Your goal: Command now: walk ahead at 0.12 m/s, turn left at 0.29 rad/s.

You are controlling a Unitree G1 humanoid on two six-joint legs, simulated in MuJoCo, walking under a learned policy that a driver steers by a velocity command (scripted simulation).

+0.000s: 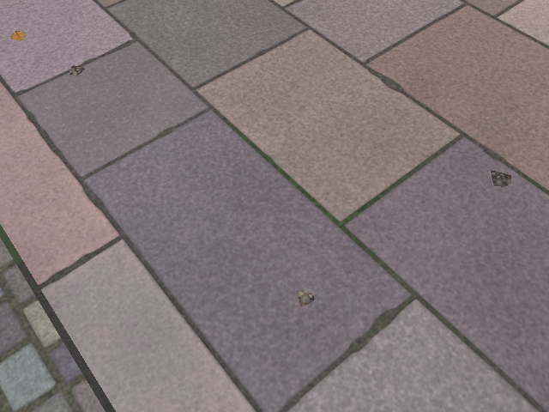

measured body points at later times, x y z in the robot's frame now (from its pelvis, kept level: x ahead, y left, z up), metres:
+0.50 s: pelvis +0.07 +0.03 +0.00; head +0.07 +0.04 +0.45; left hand +0.15 +0.31 -0.13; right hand +0.23 -0.20 -0.10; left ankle +0.07 +0.14 -0.74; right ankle +0.07 -0.11 -0.74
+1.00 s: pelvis +0.08 +0.03 +0.00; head +0.08 +0.04 +0.45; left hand +0.13 +0.31 -0.14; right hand +0.19 -0.22 -0.13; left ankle +0.07 +0.14 -0.74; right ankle +0.07 -0.11 -0.74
